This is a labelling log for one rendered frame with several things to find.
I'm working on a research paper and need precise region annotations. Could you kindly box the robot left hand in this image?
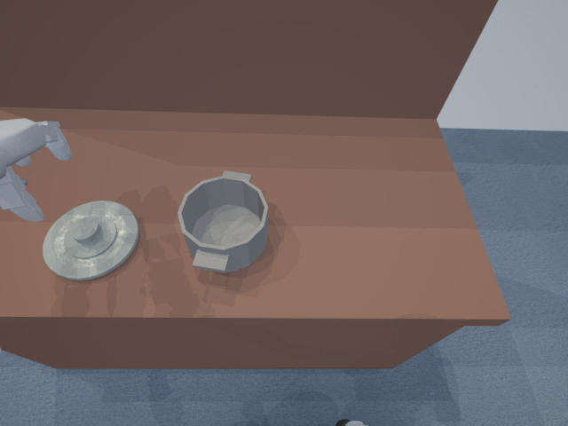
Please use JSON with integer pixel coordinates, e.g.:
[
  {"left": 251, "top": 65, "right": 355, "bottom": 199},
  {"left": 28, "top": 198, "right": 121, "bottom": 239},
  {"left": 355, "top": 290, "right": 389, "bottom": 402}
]
[{"left": 0, "top": 118, "right": 72, "bottom": 222}]

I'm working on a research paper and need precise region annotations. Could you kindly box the pot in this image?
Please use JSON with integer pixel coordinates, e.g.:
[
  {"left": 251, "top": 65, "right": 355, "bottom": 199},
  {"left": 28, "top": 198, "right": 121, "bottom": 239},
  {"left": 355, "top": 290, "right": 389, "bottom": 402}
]
[{"left": 177, "top": 170, "right": 268, "bottom": 273}]

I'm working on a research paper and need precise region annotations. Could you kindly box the table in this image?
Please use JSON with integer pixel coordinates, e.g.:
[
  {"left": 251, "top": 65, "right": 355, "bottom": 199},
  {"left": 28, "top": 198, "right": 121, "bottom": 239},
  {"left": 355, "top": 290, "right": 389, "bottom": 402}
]
[{"left": 0, "top": 0, "right": 511, "bottom": 369}]

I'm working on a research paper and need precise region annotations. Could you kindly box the lid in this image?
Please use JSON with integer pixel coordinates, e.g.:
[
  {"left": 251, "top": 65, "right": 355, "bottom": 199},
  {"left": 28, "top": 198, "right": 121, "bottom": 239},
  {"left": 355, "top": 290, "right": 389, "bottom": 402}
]
[{"left": 43, "top": 201, "right": 139, "bottom": 280}]

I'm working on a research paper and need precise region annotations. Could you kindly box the knob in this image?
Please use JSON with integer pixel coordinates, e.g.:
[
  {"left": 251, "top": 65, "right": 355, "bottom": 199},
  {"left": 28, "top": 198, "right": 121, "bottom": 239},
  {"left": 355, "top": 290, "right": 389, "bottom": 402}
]
[{"left": 70, "top": 217, "right": 101, "bottom": 244}]

